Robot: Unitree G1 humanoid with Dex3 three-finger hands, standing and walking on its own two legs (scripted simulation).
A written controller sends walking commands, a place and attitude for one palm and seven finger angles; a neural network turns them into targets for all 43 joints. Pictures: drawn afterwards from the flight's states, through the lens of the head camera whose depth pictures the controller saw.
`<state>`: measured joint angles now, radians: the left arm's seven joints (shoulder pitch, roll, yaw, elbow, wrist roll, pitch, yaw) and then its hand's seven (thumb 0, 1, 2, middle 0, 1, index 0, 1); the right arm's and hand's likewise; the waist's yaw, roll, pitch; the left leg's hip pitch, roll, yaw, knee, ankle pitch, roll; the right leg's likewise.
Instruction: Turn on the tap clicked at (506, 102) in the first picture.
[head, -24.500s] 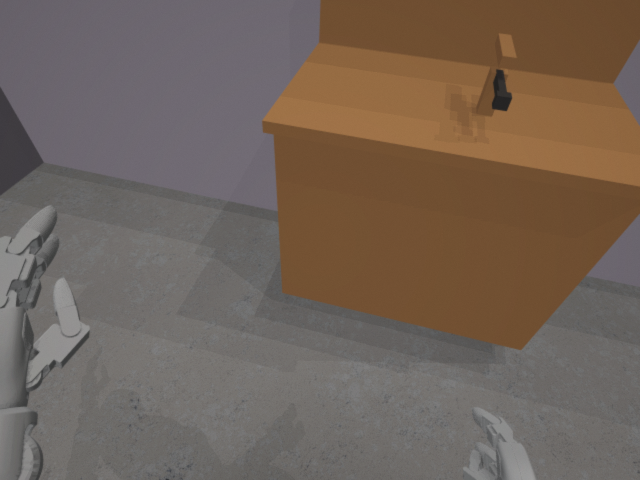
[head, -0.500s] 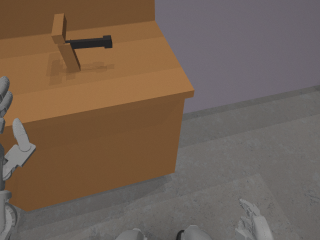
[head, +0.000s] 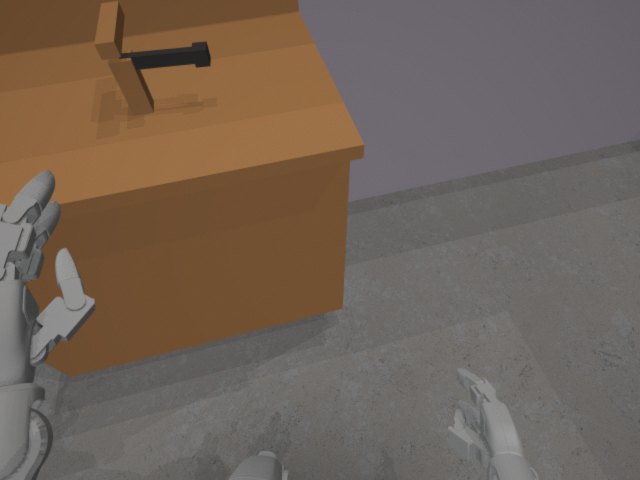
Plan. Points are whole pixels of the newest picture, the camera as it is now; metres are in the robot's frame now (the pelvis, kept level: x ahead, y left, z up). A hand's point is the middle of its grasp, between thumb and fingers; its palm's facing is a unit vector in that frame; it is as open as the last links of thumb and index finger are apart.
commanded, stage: step back with the hand held close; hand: left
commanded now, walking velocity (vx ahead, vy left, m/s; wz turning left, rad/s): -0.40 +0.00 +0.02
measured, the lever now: (201, 54) +0.72 +0.27 +0.12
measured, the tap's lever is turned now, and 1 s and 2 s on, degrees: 84 84 84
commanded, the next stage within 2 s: stop stepping back and stand still in 0.08 s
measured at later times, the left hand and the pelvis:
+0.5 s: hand out of the picture +0.11 +0.23 +0.17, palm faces +0.47 -0.77 -0.43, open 7.4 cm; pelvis -0.09 -0.02 +0.00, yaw +2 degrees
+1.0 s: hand out of the picture +0.10 +0.24 +0.16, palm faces +0.48 -0.77 -0.42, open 7.4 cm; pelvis -0.10 -0.02 +0.00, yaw +3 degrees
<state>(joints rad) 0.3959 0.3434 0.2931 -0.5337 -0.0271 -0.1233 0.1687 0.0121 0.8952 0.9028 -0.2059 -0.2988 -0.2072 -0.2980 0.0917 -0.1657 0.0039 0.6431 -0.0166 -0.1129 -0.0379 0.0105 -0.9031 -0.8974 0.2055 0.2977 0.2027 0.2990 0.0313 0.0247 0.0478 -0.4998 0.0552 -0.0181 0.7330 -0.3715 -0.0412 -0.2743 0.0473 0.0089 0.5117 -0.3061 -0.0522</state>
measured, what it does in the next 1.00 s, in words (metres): steps on the spot: left foot, then left foot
